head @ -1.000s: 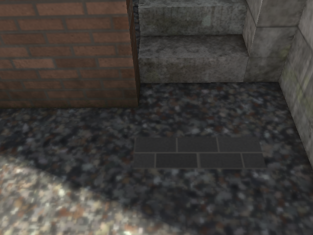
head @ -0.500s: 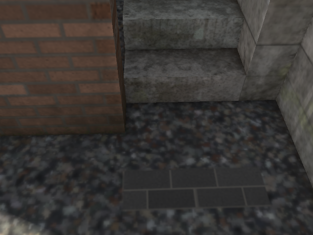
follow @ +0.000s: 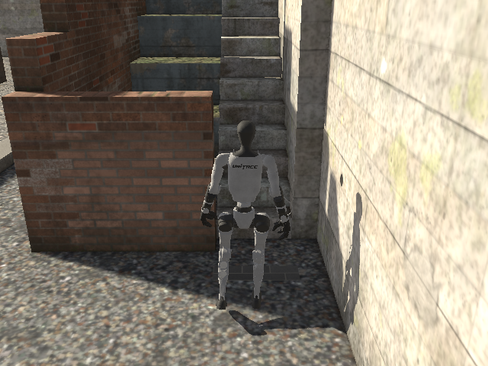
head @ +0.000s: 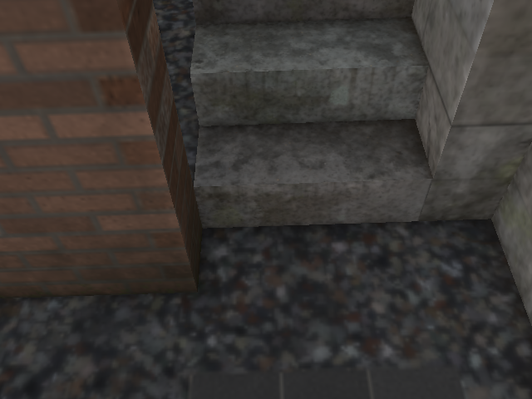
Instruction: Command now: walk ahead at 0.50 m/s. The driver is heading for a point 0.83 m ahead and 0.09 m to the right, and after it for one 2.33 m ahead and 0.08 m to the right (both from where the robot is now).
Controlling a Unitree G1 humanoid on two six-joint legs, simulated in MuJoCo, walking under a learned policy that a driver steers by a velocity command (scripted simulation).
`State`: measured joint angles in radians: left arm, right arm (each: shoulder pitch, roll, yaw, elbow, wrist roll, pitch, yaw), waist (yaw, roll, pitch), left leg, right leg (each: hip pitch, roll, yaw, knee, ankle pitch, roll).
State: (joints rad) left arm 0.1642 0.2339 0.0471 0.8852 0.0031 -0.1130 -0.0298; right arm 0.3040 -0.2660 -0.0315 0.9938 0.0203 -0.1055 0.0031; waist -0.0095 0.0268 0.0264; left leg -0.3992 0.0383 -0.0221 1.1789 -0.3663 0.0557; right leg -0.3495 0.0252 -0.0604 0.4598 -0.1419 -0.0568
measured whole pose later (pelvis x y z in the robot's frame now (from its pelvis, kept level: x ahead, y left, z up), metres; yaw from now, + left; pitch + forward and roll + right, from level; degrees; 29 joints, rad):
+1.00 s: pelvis +0.31 +0.04 +0.00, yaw -15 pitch +3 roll +3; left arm 0.15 0.31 0.07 0.75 0.01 0.01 0.04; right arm 0.05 -0.28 -0.05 0.87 -0.02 0.03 -0.07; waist 0.04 0.02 0.04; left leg -0.56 -0.05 -0.02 1.18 -0.42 -0.06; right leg -0.41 0.02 0.03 0.52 -0.15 -0.07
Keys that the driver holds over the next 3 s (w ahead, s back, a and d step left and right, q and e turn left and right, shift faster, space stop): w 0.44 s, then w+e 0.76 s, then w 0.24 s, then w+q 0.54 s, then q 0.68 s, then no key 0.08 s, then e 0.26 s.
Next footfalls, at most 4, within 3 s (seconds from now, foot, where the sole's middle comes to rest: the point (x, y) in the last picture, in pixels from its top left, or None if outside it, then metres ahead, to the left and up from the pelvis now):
0.42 left None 0.37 0.15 -0.77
0.84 right None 0.40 -0.06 -0.77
1.22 left None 0.38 0.17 -0.77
1.58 right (360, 396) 0.48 -0.17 -0.77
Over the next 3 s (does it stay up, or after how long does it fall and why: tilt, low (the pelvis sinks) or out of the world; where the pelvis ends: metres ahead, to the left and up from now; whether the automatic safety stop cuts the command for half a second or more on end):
stays up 0.70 -0.08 0.00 its command is cut before an obstacle after 0.4 s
